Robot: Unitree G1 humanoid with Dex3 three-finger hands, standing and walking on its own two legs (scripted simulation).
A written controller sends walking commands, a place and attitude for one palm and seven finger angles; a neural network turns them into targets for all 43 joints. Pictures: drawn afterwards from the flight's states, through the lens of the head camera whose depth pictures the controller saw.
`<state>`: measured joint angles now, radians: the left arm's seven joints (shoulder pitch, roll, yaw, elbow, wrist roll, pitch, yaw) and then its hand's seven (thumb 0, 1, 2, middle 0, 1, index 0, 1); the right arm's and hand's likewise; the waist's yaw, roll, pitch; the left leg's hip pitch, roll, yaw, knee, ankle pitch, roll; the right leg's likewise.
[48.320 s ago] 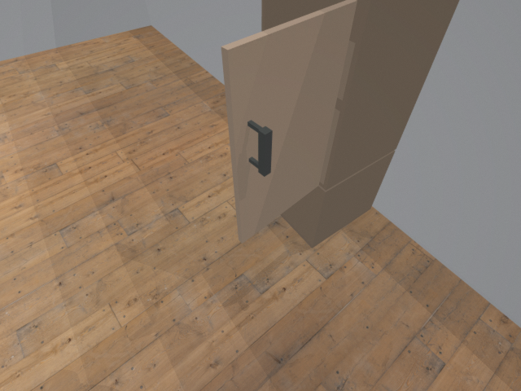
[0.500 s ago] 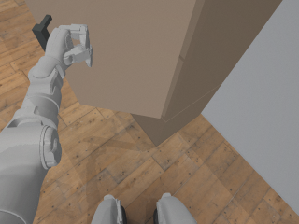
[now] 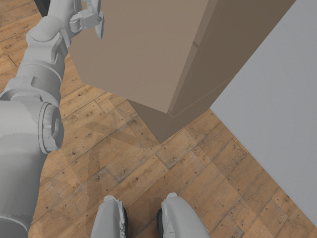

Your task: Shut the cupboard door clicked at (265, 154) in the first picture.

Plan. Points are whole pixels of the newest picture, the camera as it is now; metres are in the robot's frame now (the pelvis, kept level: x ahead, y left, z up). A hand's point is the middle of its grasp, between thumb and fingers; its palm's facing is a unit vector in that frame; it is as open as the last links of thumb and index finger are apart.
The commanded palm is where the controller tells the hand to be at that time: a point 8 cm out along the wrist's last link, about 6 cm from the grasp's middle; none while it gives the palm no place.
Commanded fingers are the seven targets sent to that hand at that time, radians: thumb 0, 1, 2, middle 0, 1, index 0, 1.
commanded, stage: pull the fist back off the door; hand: left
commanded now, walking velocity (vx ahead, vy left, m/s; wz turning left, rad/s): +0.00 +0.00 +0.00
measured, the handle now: (50, 0) +0.64 +0.17 +0.13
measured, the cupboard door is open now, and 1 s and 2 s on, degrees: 33 27 27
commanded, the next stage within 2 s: draw the hand back to the body in 0.90 s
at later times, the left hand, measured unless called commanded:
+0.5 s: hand (111, 17) +0.57 +0.04 +0.13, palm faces +0.05 -1.00 -0.01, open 3.1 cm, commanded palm +0.53 +0.08 +0.13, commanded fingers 0.00 0.90 0.90 -1.30 -1.50 -1.30 -1.50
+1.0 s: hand (116, 50) +0.48 +0.03 +0.14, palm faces +0.02 -1.00 -0.03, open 3.1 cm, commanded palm +0.47 +0.08 +0.13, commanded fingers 0.00 0.90 0.90 -1.30 -1.50 -1.30 -1.50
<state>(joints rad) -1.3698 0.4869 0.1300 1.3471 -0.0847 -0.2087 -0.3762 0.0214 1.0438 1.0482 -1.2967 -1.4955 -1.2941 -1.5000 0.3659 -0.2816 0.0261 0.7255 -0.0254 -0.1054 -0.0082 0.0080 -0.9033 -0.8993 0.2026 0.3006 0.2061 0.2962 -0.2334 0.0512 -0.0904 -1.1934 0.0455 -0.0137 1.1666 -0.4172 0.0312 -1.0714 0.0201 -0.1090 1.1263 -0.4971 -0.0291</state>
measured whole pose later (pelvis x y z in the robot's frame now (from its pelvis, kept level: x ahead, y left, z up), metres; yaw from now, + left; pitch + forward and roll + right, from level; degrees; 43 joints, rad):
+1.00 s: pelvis +0.04 -0.02 +0.05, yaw +1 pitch +15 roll +0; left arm -0.72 0.07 0.07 0.95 -0.04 -0.41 0.17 0.02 0.90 0.90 -1.30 -1.50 -1.30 -1.50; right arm 0.27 -0.24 -0.03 0.64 -0.02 0.01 0.06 0.01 -0.91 -0.90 0.20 0.30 0.20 0.30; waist -0.08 0.04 -0.12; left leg -0.78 0.03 0.03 0.91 -0.39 0.00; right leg -0.70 0.01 -0.07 0.93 -0.49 -0.05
